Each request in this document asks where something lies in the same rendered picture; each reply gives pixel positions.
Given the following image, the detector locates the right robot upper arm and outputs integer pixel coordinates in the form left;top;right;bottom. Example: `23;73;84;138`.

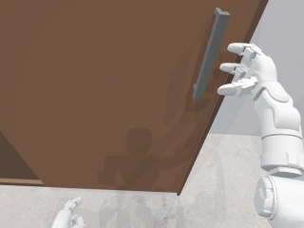
254;175;304;228

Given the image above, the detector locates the handle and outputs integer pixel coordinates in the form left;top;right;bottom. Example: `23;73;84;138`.
193;8;231;102

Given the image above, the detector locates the left robot hand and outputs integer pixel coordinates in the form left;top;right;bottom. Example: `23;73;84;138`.
51;197;86;228

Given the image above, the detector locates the wardrobe door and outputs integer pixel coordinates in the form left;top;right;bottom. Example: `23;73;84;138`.
0;131;40;181
0;0;259;193

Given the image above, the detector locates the robot right forearm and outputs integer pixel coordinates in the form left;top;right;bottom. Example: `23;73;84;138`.
252;81;304;181

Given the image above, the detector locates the right robot hand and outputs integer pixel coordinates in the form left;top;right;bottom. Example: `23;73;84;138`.
218;43;277;97

